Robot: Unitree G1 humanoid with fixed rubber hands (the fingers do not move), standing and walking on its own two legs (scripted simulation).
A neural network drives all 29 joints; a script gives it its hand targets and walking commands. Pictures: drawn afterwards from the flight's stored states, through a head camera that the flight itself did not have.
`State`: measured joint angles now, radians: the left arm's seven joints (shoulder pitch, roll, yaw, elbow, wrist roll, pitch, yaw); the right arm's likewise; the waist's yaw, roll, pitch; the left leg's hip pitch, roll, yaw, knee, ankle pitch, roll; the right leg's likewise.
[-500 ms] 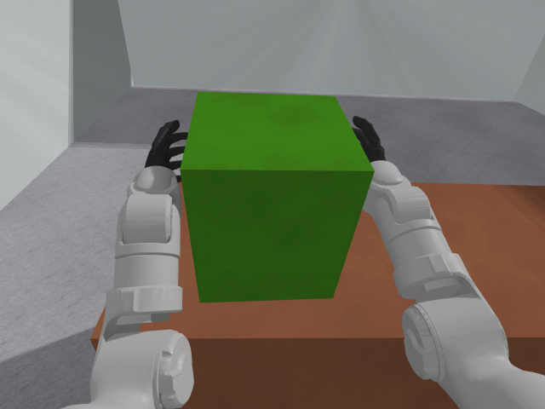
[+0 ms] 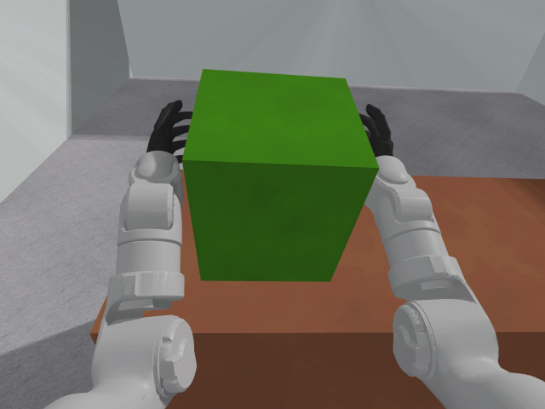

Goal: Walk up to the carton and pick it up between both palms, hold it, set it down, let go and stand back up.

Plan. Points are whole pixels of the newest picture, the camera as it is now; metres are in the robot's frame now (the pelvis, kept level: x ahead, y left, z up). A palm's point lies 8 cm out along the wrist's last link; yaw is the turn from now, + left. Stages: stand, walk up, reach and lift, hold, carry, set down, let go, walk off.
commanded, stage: set down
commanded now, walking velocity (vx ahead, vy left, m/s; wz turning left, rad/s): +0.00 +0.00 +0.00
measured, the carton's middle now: (270, 182) +0.39 -0.01 +0.20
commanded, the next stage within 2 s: none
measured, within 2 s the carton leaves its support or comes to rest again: neither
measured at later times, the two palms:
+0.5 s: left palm (160, 175) +0.40 +0.16 +0.21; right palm (354, 169) +0.40 -0.14 +0.22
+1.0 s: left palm (173, 189) +0.42 +0.15 +0.17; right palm (356, 185) +0.41 -0.15 +0.19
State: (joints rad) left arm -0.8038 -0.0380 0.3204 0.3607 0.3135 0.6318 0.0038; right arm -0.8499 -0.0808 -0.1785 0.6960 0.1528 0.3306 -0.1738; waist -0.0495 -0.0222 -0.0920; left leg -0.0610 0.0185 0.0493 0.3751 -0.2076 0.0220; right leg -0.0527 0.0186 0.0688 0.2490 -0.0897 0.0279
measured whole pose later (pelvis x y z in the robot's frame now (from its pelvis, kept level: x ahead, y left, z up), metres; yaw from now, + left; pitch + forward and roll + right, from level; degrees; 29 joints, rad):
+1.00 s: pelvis +0.02 +0.00 +0.00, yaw +0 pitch -8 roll -1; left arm -0.75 -0.03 0.37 0.54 0.31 0.31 -0.04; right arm -0.75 0.02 -0.27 0.74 0.00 0.02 -0.16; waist -0.05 -0.08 0.06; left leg 0.01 0.02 0.05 0.36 -0.24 0.02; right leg 0.01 0.01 0.07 0.25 -0.13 0.03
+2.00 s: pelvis +0.04 +0.01 +0.00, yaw +0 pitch +1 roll -1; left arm -0.79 0.03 0.36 0.84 0.28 0.09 -0.07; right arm -0.67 0.13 -0.44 0.77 -0.18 -0.13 -0.16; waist -0.06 -0.07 0.02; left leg -0.14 0.00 0.05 0.35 -0.23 0.02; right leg -0.13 0.00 0.06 0.24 -0.13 0.03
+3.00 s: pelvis +0.03 +0.00 +0.00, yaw +2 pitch +2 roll -1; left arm -0.86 0.04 0.44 1.11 0.36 -0.03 -0.08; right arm -0.64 0.18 -0.61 0.88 -0.34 -0.24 -0.16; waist -0.07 -0.07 0.06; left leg -0.19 0.01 0.05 0.35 -0.20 0.03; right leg -0.17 0.00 0.03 0.24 -0.11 0.03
